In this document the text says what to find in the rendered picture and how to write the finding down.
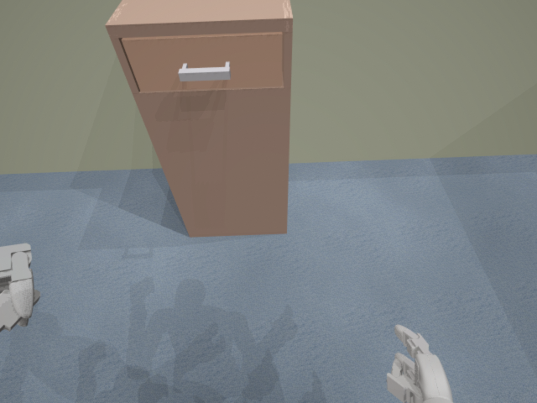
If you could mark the right robot hand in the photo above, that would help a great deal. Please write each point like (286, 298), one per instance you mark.
(424, 378)

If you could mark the cabinet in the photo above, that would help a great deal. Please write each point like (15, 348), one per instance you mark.
(224, 151)

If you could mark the left robot hand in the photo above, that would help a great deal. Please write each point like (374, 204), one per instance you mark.
(17, 293)

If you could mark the handle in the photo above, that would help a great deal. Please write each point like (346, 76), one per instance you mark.
(205, 74)

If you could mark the drawer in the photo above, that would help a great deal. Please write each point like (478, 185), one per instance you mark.
(255, 59)

